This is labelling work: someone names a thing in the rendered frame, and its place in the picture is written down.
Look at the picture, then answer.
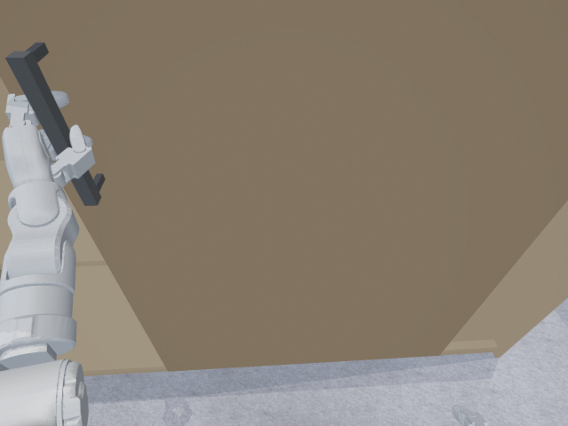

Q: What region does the wardrobe door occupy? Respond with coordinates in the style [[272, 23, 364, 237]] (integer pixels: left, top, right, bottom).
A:
[[0, 0, 568, 372], [451, 201, 568, 342]]

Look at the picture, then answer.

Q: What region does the left robot hand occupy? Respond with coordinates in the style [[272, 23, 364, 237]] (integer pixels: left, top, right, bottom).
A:
[[2, 91, 95, 189]]

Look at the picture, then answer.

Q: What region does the handle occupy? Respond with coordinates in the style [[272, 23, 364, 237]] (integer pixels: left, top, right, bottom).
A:
[[5, 43, 105, 206]]

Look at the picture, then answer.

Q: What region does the right robot hand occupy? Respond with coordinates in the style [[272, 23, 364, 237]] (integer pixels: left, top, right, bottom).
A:
[[452, 405, 488, 426]]

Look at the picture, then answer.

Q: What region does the left robot upper arm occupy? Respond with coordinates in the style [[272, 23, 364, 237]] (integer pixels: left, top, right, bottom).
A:
[[0, 359, 89, 426]]

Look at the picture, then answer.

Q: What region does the robot left forearm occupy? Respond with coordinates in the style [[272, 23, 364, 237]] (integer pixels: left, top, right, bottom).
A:
[[0, 181, 79, 371]]

